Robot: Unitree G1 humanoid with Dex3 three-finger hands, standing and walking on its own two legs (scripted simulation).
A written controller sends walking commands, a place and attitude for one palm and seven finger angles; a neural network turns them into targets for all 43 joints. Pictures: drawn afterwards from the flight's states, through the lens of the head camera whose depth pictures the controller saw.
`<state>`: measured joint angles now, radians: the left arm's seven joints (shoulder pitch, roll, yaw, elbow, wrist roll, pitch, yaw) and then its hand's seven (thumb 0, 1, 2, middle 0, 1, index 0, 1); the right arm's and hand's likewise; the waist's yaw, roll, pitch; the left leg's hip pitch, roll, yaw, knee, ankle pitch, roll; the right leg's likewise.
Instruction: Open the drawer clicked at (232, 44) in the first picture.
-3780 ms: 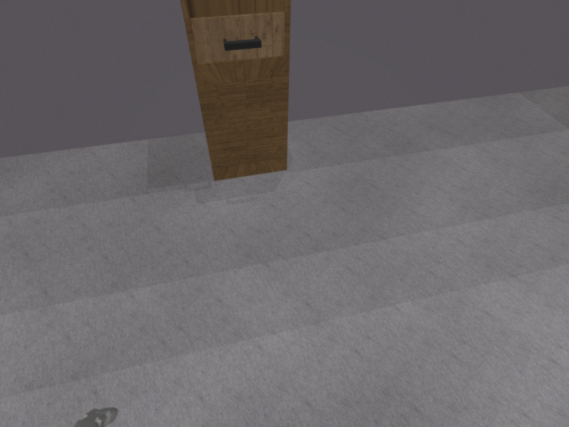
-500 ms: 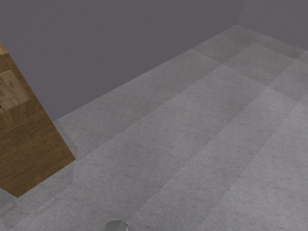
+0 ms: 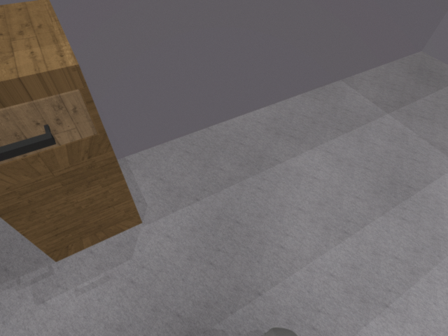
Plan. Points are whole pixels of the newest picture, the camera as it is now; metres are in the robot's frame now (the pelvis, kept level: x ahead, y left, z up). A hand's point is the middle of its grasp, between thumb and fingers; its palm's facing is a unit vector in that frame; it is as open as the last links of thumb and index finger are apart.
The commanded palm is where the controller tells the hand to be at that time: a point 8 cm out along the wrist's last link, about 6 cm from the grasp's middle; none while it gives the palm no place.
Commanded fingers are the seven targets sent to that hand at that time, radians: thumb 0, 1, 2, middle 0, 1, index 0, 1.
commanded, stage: turn to face it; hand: left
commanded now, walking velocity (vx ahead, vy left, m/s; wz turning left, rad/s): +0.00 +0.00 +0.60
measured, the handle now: (22, 141) +0.56 +0.55 -0.07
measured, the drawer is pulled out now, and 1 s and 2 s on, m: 0.00 0.00 0.00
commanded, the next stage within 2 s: take the last steps up to it in 0.84 s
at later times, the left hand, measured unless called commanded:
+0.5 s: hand out of the picture +0.00 +0.15 -0.15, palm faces +0.34 -0.90 -0.27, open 7.4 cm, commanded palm none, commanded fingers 0.00 0.90 0.90 -0.20 -0.30 -0.20 -0.30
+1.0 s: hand out of the picture -0.07 +0.19 -0.16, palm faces +0.52 -0.81 -0.27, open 7.4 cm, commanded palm none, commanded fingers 0.00 0.90 0.90 -0.20 -0.30 -0.20 -0.30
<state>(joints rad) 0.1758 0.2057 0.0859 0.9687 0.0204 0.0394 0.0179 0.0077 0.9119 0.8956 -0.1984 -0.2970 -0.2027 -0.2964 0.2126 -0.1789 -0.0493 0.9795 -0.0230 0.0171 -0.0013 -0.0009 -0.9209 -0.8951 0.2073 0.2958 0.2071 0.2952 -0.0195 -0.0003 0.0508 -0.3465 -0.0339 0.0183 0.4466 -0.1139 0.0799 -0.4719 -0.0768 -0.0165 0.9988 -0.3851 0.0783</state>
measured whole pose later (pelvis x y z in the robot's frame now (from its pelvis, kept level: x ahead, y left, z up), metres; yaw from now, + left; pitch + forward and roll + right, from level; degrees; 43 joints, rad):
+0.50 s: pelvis -0.01 -0.06 +0.00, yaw +20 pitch -1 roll +2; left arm 0.22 0.17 0.03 0.89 0.03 0.01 0.02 0.01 0.91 0.90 -0.20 -0.30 -0.21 -0.30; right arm 0.19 -0.28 -0.09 0.95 -0.02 0.09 0.02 0.01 -0.91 -0.90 0.20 0.29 0.20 0.29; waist -0.02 0.02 0.08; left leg -0.46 0.05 0.03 0.98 -0.41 -0.08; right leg -0.19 -0.14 -0.21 0.52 -0.31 0.01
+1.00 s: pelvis -0.03 -0.03 +0.00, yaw +30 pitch -1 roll +0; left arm 0.20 0.22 0.05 0.94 0.01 0.05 0.01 0.01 0.91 0.90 -0.20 -0.30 -0.20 -0.30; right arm 0.16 -0.20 -0.03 0.95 -0.02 0.04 0.00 0.00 -0.90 -0.90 0.21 0.30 0.21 0.30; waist 0.00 0.01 0.07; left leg -0.24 -0.01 0.01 0.49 -0.24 0.02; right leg -0.33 -0.06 -0.06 0.75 -0.41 0.07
